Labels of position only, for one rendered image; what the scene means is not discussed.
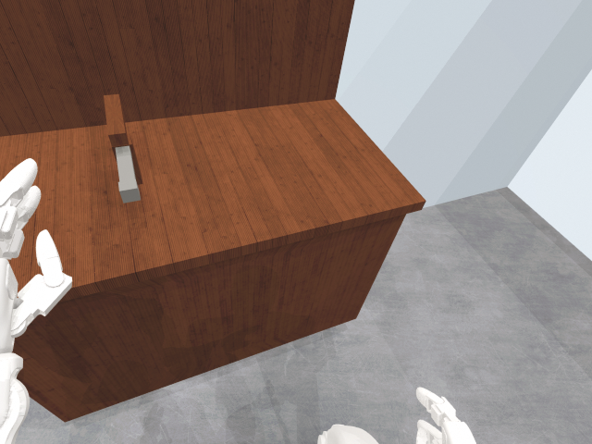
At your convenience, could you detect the left robot forearm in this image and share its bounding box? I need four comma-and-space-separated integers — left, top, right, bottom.
0, 352, 30, 444

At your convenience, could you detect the robot right thigh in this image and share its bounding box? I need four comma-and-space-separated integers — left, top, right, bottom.
317, 425, 378, 444

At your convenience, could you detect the tap lever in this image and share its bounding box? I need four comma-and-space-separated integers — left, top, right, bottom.
116, 146, 141, 203

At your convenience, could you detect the counter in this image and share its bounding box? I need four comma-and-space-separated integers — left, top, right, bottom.
0, 0, 426, 422

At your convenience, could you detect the robot right hand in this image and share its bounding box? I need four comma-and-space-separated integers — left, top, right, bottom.
416, 388, 476, 444

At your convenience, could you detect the robot left hand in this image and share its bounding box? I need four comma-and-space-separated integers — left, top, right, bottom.
0, 158, 72, 353

